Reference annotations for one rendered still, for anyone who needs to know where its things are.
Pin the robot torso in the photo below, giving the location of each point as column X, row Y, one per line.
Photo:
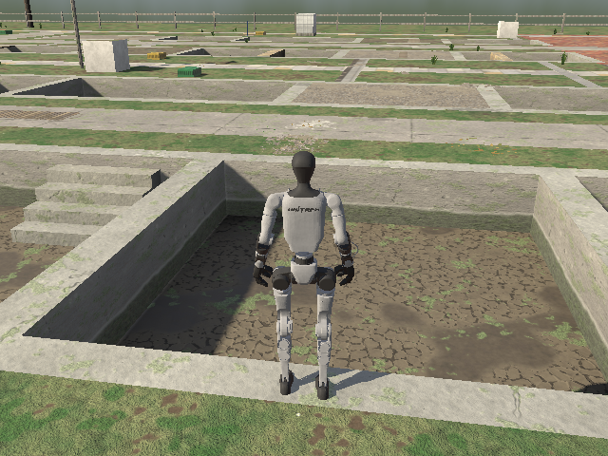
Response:
column 303, row 224

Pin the left robot hand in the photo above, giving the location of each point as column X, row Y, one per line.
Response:
column 268, row 271

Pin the robot left forearm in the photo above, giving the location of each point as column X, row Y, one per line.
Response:
column 261, row 253

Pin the left robot thigh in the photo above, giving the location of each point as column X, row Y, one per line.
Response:
column 282, row 286

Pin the left robot upper arm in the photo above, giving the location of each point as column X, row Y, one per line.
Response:
column 273, row 202

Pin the robot right forearm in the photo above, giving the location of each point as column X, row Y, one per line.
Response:
column 345, row 252

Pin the right robot hand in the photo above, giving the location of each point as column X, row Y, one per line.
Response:
column 340, row 271

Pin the right robot upper arm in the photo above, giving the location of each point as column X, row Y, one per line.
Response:
column 334, row 202

